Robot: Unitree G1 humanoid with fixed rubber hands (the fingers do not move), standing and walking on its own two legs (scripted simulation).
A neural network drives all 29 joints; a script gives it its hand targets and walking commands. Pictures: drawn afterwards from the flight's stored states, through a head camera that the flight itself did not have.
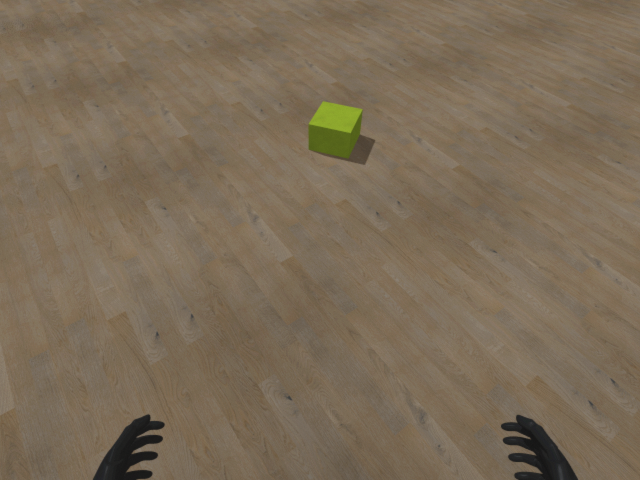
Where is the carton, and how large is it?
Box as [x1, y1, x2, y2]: [309, 101, 362, 157]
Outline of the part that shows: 323,101 309,123 309,149 343,157 348,157 359,134 362,109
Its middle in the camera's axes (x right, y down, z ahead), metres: +0.08 -0.58 +1.98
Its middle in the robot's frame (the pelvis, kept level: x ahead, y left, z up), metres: +1.78 -0.04 -0.68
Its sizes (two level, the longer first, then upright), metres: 0.221 0.213 0.150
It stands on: the floor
